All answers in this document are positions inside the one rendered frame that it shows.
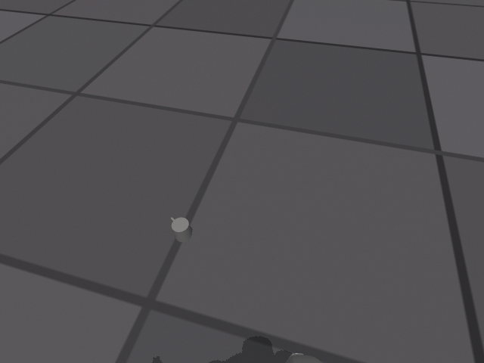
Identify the mug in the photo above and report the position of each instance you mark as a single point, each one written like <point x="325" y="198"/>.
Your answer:
<point x="181" y="229"/>

